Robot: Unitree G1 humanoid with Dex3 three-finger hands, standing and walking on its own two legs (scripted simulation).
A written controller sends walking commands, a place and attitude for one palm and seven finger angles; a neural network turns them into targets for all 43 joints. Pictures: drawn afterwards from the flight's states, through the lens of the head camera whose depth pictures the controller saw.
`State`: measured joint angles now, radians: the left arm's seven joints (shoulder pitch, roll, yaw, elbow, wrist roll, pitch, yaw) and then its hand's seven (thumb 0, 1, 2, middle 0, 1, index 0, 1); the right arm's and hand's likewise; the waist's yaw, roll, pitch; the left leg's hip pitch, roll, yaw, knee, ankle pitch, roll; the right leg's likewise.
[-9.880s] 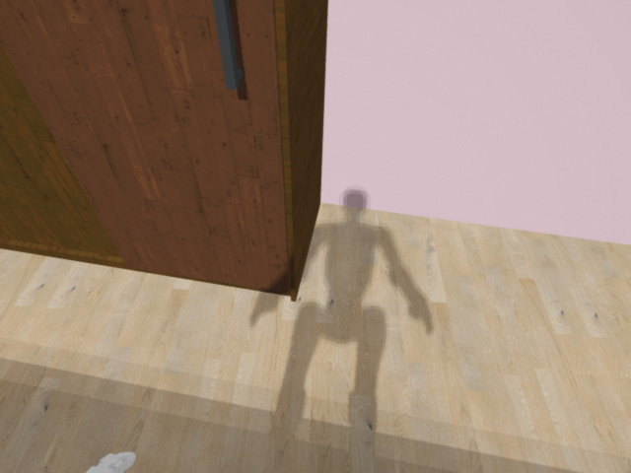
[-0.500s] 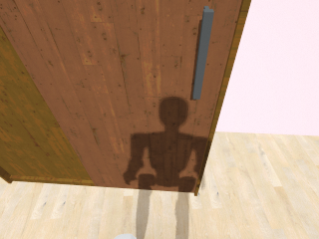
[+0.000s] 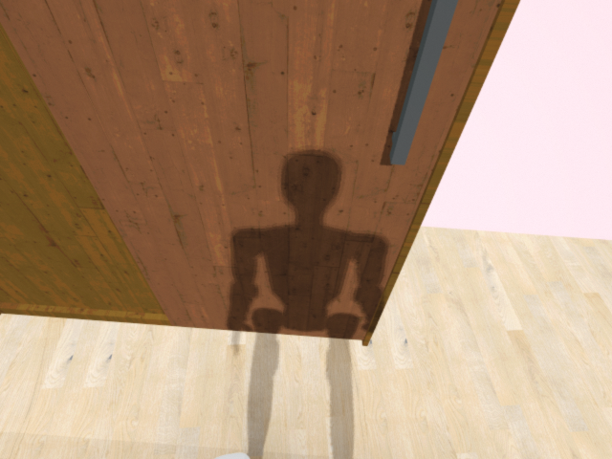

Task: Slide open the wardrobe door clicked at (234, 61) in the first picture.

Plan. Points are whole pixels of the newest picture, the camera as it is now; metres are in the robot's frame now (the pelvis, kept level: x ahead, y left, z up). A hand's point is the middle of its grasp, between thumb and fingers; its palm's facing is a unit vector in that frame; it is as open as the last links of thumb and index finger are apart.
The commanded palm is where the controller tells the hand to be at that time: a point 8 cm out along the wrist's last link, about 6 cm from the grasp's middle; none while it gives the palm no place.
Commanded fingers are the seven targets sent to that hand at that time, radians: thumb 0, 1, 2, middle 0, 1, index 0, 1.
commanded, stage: come to a stop and stand still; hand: right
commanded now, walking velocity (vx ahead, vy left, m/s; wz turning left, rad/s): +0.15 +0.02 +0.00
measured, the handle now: (417, 78) +0.55 -0.11 +0.22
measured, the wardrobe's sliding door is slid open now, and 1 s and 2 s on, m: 0.00 0.00 0.00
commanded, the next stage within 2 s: none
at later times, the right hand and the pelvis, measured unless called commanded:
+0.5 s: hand out of the picture -0.01 -0.16 -0.17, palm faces -0.03 +0.98 -0.21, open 7.3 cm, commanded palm none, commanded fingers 0.00 -0.90 -0.90 0.20 0.30 0.20 0.30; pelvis -0.02 +0.01 +0.00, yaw +2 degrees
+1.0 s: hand out of the picture -0.02 -0.16 -0.17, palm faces +0.05 +0.98 -0.20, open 7.3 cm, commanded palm none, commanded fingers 0.00 -0.90 -0.90 0.20 0.30 0.20 0.30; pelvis -0.02 +0.01 +0.01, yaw +0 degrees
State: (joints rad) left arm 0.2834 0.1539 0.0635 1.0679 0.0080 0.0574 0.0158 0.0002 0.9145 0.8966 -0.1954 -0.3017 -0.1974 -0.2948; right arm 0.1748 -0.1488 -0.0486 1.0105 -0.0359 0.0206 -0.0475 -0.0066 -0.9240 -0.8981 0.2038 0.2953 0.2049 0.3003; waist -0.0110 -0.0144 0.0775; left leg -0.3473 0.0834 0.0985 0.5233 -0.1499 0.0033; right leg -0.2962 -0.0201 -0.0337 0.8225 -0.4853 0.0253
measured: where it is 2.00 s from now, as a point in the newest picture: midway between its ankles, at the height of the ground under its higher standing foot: outside the picture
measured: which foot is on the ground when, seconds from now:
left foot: down 0.00-0.10, up 0.12-0.42, down 0.44-1.00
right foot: up 0.00-0.04, down 0.06-1.00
